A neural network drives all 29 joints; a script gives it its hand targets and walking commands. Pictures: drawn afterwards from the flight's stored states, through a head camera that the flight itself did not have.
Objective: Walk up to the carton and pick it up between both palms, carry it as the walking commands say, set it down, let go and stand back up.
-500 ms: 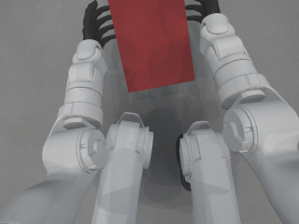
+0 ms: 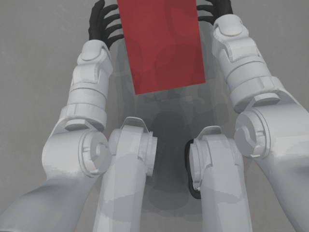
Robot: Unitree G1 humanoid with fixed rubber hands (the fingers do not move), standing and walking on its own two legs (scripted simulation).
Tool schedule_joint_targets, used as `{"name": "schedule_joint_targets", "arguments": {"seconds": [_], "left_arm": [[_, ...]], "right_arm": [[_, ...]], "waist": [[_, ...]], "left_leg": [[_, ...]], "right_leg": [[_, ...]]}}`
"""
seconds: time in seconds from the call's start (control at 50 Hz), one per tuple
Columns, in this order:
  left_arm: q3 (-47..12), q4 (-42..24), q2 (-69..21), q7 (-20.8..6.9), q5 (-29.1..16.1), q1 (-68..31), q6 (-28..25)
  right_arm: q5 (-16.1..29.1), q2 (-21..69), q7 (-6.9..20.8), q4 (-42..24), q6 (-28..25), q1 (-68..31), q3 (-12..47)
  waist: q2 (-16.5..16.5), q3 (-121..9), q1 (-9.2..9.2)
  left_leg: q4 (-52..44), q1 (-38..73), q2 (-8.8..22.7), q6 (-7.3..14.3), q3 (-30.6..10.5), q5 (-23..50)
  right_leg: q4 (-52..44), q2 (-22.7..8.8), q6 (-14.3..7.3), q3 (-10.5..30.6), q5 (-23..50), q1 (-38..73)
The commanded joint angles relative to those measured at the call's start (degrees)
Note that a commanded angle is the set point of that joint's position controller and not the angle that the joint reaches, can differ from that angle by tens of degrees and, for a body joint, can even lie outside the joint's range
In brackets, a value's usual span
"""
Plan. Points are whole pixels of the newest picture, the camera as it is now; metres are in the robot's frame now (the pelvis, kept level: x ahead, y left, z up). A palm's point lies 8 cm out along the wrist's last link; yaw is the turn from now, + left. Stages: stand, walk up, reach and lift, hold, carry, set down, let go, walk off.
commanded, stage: set down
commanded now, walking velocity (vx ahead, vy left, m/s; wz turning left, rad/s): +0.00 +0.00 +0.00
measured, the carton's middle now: (161, 35) +0.53 +0.06 -0.26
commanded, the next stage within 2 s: none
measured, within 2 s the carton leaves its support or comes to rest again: rests again in 0.34 s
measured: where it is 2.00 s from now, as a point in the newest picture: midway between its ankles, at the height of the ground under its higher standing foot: (166, 171)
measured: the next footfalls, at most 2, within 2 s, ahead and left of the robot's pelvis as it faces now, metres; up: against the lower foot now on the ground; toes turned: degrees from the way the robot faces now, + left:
none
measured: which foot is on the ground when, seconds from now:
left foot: down 0.00-1.00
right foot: down 0.00-1.00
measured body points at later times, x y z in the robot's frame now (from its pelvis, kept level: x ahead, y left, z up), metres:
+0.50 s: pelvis +0.00 +0.01 +0.00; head +0.35 +0.01 +0.27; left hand +0.48 +0.20 -0.19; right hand +0.54 -0.07 -0.19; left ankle +0.11 +0.12 -0.34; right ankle +0.08 -0.09 -0.34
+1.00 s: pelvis -0.04 +0.01 +0.02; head +0.34 +0.05 +0.25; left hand +0.47 +0.24 -0.17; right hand +0.54 -0.07 -0.16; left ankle +0.11 +0.12 -0.34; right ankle +0.08 -0.09 -0.34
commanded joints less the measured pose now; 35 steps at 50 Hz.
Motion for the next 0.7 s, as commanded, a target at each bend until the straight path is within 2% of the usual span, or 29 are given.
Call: {"name": "schedule_joint_targets", "arguments": {"seconds": [0.0,0.04,0.06,0.1,0.12,0.14,0.18,0.2,0.22,0.24,0.28,0.3,0.34,0.36,0.38,0.46,0.5,0.52,0.56,0.6,0.62,0.64,0.66,0.68], "left_arm": [[-13.3,-1.8,-34.9,-8.6,-1.6,-24.4,-2.3],[-12.4,-1.7,-32.8,-8.2,-1.4,-24.3,-2.5],[-12.0,-1.6,-30.7,-7.9,-1.7,-24.4,-2.9],[-11.6,-1.6,-29.1,-7.2,-1.7,-23.4,-3.1],[-10.5,-0.6,-27.5,-7.0,-1.4,-22.7,-3.3],[-10.6,-0.3,-26.0,-6.6,-1.5,-22.4,-3.5],[-9.0,0.6,-22.4,-5.5,-1.6,-21.0,-4.2],[-8.2,1.0,-20.5,-5.1,-1.5,-19.8,-4.4],[-7.0,1.4,-17.1,-4.2,-0.8,-18.3,-4.9],[-6.6,1.0,-14.7,-3.5,-1.1,-17.6,-5.4],[-6.2,1.5,-10.1,-2.2,-2.0,-16.8,-5.9],[-5.1,2.3,-4.8,-1.0,-1.8,-14.2,-6.5],[-5.6,1.8,2.8,1.3,-4.1,-11.6,-7.8],[-6.4,2.2,5.7,2.3,-5.5,-11.0,-8.5],[-6.8,3.2,9.1,3.4,-6.8,-9.3,-8.9],[-9.9,1.3,12.0,4.5,-12.0,-10.8,-10.6],[-11.7,-0.4,12.3,4.3,-14.6,-12.4,-11.0],[-11.9,-0.4,12.3,4.3,-15.5,-11.9,-11.0],[-14.6,-2.0,11.7,3.8,-18.2,-13.6,-11.2],[-16.2,-2.2,11.6,3.8,-19.3,-13.4,-10.5],[-15.5,-4.2,13.1,3.9,-19.6,-14.0,-10.3],[-16.2,-5.8,12.6,4.1,-20.1,-13.5,-9.9],[-15.6,-4.6,14.0,4.6,-19.5,-13.2,-9.1],[-15.5,-6.8,14.7,5.2,-19.6,-12.7,-9.0]], "right_arm": [[1.8,39.4,10.3,-1.2,-1.4,-20.1,12.0],[1.6,37.5,10.0,-1.8,-1.6,-19.9,11.6],[2.2,36.4,9.7,-1.8,-1.8,-20.2,12.0],[1.9,33.1,9.1,-1.6,-2.0,-19.3,11.2],[2.0,32.0,8.8,-1.5,-2.0,-19.9,11.2],[1.9,30.6,8.5,-0.8,-2.1,-19.1,10.9],[2.5,26.2,7.7,-1.5,-2.6,-19.3,10.6],[2.7,23.2,7.0,-2.4,-2.8,-19.2,10.3],[2.9,21.3,6.5,-1.9,-3.0,-17.7,10.4],[3.2,18.5,5.9,-1.8,-3.1,-17.2,10.2],[3.8,13.8,4.9,-1.4,-3.2,-16.0,9.9],[4.4,8.6,3.7,-1.9,-3.7,-15.0,9.8],[6.0,0.2,1.7,-3.9,-4.6,-13.1,9.7],[7.8,-2.4,0.8,-6.1,-5.2,-13.8,11.2],[8.7,-6.5,-0.1,-5.4,-5.3,-12.3,11.0],[11.1,-10.3,-0.8,-7.4,-6.0,-12.8,11.9],[13.0,-9.1,-0.6,-9.8,-6.3,-14.2,13.8],[13.3,-8.9,-0.5,-11.5,-6.4,-15.1,14.4],[15.2,-9.6,-0.4,-13.2,-6.7,-16.2,16.3],[16.1,-11.0,-0.2,-14.7,-6.3,-17.9,16.0],[16.5,-10.5,-0.2,-15.6,-6.0,-17.6,16.5],[16.7,-11.0,0.0,-17.0,-5.8,-16.8,16.5],[16.6,-12.8,-0.2,-16.6,-5.1,-17.8,16.0],[16.9,-12.7,-0.3,-17.8,-4.8,-16.4,15.9]], "waist": [[-5.4,-47.9,3.04],[-6.0,-48.6,2.26],[-6.4,-48.3,3.20],[-5.4,-48.0,2.63],[-5.9,-48.1,3.32],[-5.5,-48.6,2.80],[-5.5,-49.2,3.45],[-5.2,-48.4,3.01],[-5.4,-48.8,4.23],[-5.3,-49.1,4.51],[-5.8,-50.2,3.50],[-4.9,-50.0,4.87],[-5.8,-50.1,3.33],[-5.7,-52.4,4.45],[-5.5,-52.0,3.68],[-7.0,-55.5,3.41],[-7.3,-57.5,3.37],[-8.5,-57.6,2.92],[-7.6,-61.5,2.56],[-6.6,-63.2,2.82],[-7.3,-64.2,3.35],[-6.5,-66.4,2.40],[-6.0,-68.9,3.90],[-5.5,-69.7,3.45]], "left_leg": [[-5.6,24.1,-2.9,1.0,1.3,22.1],[-5.0,23.4,-2.8,1.1,1.8,21.5],[-5.1,23.8,-2.8,1.2,1.4,21.8],[-5.2,23.6,-2.5,1.0,1.6,20.5],[-5.1,23.3,-2.4,0.9,1.7,21.0],[-5.3,24.0,-2.3,0.8,1.6,20.5],[-5.3,24.7,-2.0,0.6,1.7,20.5],[-5.1,23.8,-2.0,0.6,1.8,19.7],[-5.3,24.0,-1.7,0.5,2.2,19.7],[-5.3,24.1,-1.5,0.6,1.9,19.9],[-5.8,25.4,-1.0,0.5,1.8,20.4],[-5.4,24.8,-0.7,0.4,2.0,20.6],[-6.1,25.4,-0.2,0.4,1.5,21.6],[-6.2,25.9,0.3,0.5,1.9,22.9],[-6.4,25.1,0.5,0.5,1.7,23.2],[-6.1,26.1,1.1,0.8,1.1,25.1],[-6.0,26.9,1.7,0.9,1.2,27.1],[-6.0,26.4,1.7,1.2,0.9,26.8],[-6.4,29.5,2.1,1.3,1.0,27.5],[-7.1,32.6,2.3,1.5,0.6,27.6],[-7.8,33.1,2.1,1.6,0.5,27.1],[-8.3,35.4,2.0,1.7,0.6,27.8],[-8.4,38.1,2.3,1.6,0.5,27.8],[-9.2,39.0,2.1,1.7,0.8,26.7]], "right_leg": [[-11.9,0.1,0.1,4.2,22.3,18.5],[-11.9,0.0,0.2,4.3,22.5,20.0],[-11.7,-0.1,0.7,4.7,22.9,20.2],[-11.9,-0.4,0.5,4.8,21.8,20.3],[-11.8,-0.6,0.6,4.8,22.1,19.8],[-11.6,-0.6,0.7,4.6,21.6,20.4],[-11.9,-1.0,0.9,4.8,21.0,20.9],[-12.1,-1.1,0.9,4.9,20.7,20.2],[-12.1,-1.3,1.2,5.1,21.0,21.1],[-12.0,-1.7,1.3,5.3,20.7,21.1],[-11.5,-2.0,1.4,4.6,20.6,21.8],[-11.8,-2.4,1.5,5.5,20.9,22.5],[-11.7,-3.2,1.7,4.9,21.5,22.6],[-12.0,-3.7,1.8,5.7,22.7,24.6],[-11.5,-4.1,1.9,5.4,23.6,24.9],[-10.4,-5.1,2.0,5.5,24.6,27.2],[-10.1,-5.5,1.8,5.3,26.0,27.6],[-10.5,-5.6,1.8,5.2,26.2,27.6],[-10.3,-5.8,1.5,4.9,26.1,30.1],[-9.8,-6.1,1.2,3.9,23.9,29.2],[-10.2,-5.9,1.2,3.7,23.1,30.1],[-10.2,-5.6,1.0,3.3,23.2,30.3],[-10.2,-6.0,0.9,3.0,22.0,31.0],[-10.3,-5.8,1.0,2.5,21.1,31.5]]}}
